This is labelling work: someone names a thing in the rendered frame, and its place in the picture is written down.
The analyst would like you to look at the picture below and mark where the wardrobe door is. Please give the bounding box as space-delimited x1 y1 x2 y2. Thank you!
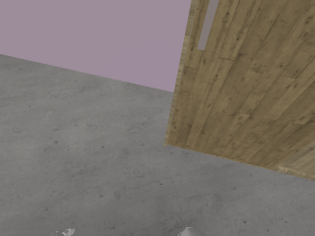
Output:
167 0 315 169
278 141 315 175

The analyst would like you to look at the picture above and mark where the left robot hand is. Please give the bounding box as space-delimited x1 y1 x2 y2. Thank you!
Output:
51 226 75 236

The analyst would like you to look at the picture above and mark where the handle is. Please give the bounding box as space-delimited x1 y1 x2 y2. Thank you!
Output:
197 0 220 50

